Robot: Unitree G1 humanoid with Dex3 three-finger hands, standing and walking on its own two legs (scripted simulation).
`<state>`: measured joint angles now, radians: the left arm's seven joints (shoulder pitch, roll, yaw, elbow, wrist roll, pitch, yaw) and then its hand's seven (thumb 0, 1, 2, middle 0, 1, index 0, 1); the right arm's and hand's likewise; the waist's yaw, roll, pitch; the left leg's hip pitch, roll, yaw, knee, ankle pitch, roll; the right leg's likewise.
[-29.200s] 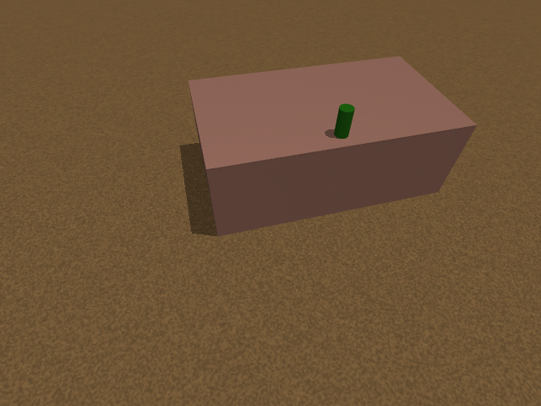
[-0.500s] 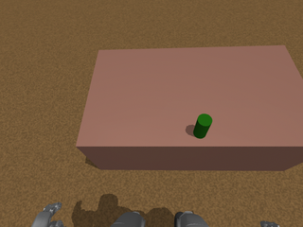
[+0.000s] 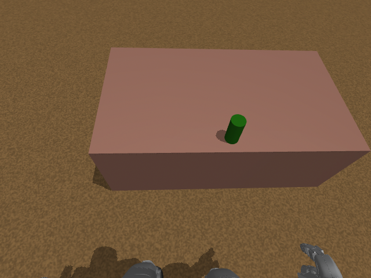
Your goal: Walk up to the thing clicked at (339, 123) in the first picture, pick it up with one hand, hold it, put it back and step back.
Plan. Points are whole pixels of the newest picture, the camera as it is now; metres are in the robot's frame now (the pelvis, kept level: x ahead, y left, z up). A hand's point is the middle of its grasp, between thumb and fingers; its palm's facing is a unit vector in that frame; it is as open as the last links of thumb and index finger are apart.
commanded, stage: step back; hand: right
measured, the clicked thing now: (234, 129) +0.65 -0.20 -0.28
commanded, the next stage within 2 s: none
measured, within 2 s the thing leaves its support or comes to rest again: neither
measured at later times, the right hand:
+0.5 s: hand out of the picture -0.07 -0.25 -0.14, palm faces -0.08 +0.90 -0.43, open 7.4 cm
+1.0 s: hand out of the picture -0.21 -0.29 -0.15, palm faces +0.00 +0.92 -0.38, open 7.4 cm
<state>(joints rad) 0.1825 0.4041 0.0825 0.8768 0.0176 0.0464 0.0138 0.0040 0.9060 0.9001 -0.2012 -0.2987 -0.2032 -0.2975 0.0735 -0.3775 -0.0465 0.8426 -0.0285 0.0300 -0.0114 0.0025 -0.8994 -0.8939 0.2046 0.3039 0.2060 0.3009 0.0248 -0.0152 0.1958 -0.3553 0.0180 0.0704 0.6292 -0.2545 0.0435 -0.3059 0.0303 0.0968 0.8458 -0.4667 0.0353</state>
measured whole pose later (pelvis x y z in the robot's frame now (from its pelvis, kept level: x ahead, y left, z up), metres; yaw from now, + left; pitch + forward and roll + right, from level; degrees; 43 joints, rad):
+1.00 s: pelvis -0.30 -0.02 +0.01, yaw -2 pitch -2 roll +2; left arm 0.21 0.35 0.07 0.85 0.05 0.07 -0.01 0.00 0.90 0.90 -0.21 -0.30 -0.21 -0.30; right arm 0.17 -0.41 -0.05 0.87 -0.01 0.05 -0.02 0.00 -0.90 -0.89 0.20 0.30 0.20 0.30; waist 0.03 0.02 0.11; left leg -0.51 -0.12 -0.12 1.11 -0.45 -0.01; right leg -0.29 -0.03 0.05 0.62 -0.29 -0.01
